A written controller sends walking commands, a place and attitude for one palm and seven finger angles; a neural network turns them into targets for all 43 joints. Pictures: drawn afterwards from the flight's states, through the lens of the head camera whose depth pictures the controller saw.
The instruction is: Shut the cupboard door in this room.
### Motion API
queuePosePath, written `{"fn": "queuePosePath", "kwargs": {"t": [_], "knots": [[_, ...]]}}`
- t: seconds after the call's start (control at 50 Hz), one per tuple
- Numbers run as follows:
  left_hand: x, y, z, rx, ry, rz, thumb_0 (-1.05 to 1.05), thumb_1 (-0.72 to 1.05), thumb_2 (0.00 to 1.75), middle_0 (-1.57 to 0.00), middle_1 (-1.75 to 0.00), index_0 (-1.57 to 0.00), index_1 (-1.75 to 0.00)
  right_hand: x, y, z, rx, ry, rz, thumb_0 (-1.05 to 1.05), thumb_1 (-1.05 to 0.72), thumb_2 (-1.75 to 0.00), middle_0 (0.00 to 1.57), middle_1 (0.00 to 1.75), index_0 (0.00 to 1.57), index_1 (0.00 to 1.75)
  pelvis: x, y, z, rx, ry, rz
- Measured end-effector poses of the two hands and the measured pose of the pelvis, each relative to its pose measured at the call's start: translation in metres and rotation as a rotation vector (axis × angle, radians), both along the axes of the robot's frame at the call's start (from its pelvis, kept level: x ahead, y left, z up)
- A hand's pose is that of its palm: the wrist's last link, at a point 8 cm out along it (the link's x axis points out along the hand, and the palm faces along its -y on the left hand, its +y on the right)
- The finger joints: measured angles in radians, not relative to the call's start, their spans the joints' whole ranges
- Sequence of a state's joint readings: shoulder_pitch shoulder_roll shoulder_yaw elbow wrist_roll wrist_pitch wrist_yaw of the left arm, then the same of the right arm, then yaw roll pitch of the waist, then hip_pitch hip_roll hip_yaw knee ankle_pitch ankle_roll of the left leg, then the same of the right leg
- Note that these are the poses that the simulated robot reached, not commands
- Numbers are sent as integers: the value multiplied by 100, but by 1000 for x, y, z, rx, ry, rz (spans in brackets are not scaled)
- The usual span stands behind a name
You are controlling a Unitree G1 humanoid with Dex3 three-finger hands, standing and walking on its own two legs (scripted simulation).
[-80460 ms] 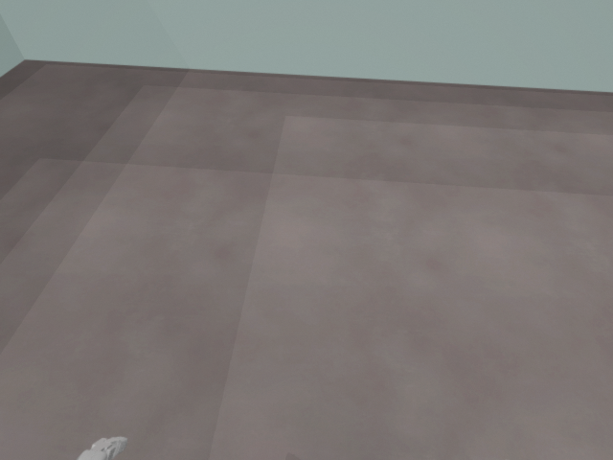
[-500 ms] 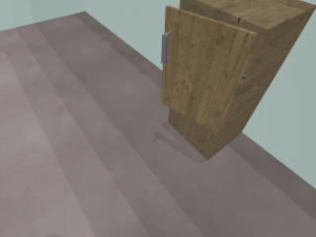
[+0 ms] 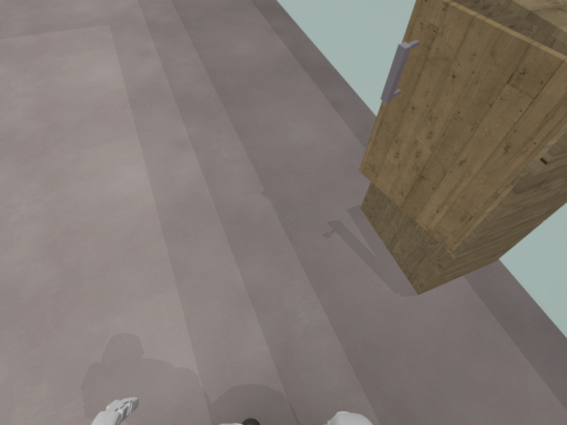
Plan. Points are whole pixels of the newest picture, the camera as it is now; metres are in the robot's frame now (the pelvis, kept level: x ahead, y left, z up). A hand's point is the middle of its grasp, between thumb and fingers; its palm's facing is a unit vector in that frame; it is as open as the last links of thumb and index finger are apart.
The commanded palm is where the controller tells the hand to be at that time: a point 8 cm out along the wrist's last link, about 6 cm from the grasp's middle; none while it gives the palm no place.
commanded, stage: walk to a spot facing it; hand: left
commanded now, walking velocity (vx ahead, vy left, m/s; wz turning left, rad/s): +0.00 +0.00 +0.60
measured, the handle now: (400, 71) +0.90 -0.27 -0.02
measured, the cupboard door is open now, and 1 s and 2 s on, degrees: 14 14 14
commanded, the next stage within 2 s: turn to face it in 1.50 s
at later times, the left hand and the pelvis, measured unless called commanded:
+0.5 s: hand out of the picture -0.03 +0.15 -0.17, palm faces +0.37 -0.89 -0.25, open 7.4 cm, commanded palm none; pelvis +0.00 -0.05 -0.01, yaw +21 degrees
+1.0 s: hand out of the picture +0.10 +0.24 -0.15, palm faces +0.52 -0.81 -0.26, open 7.4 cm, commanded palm none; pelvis +0.11 -0.01 -0.02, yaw +34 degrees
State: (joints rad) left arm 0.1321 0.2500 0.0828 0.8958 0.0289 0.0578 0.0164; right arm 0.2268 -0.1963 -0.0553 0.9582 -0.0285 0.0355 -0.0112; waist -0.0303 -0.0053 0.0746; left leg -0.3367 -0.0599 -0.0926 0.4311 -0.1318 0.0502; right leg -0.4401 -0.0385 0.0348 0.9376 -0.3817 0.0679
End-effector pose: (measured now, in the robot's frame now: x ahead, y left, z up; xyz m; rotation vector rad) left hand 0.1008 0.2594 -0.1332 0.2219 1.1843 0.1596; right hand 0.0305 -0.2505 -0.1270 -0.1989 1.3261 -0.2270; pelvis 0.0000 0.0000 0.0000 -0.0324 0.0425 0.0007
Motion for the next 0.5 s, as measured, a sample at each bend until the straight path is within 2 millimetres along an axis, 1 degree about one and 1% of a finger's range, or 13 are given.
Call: {"fn": "queuePosePath", "kwargs": {"t": [0.06,0.12,0.16,0.18,0.26,0.32,0.38,0.44,0.5], "knots": [[-4,-9,5,13,-23,23,0,90,90,-20,-29,-20,-30,7,-15,-4,7,-6,31,1,-91,-89,20,30,20,30,-3,-12,-1,6,0,40],[-15,-22,10,31,-45,56,0,90,90,-20,-29,-20,-30,17,-32,-13,21,-14,61,1,-90,-89,20,30,20,30,-6,-27,-6,19,-1,80],[-28,-29,9,55,-57,79,0,90,90,-20,-29,-20,-30,27,-43,-23,33,-24,78,1,-91,-90,20,30,20,30,-8,-39,-12,46,2,97],[-37,-33,10,62,-45,95,0,90,89,-20,-29,-20,-30,32,-48,-25,36,-25,92,1,-91,-90,20,30,20,30,-9,-41,-12,44,-5,112],[-70,-47,17,60,8,169,0,90,89,-20,-29,-20,-30,52,-56,-22,52,-31,154,1,-91,-90,20,29,20,30,-7,-50,-5,56,-23,180],[-89,-57,16,45,29,218,0,90,89,-20,-29,-20,-30,65,-55,-18,63,-29,200,1,-91,-90,20,29,20,30,-4,-55,-2,73,-27,227],[-107,-65,12,24,37,275,0,90,89,-21,-29,-20,-30,81,-47,-16,66,-15,261,1,-91,-90,20,29,20,30,-2,-57,-2,82,-28,277],[-130,-69,5,0,54,341,0,90,89,-21,-29,-20,-30,102,-32,-16,63,-16,337,1,-91,-90,20,29,20,30,-2,-54,-4,80,-29,325],[-157,-67,-6,-23,85,411,0,90,89,-21,-30,-20,-30,129,-9,-14,59,-47,417,1,-91,-90,19,29,20,30,-3,-47,-8,73,-29,369]]}}
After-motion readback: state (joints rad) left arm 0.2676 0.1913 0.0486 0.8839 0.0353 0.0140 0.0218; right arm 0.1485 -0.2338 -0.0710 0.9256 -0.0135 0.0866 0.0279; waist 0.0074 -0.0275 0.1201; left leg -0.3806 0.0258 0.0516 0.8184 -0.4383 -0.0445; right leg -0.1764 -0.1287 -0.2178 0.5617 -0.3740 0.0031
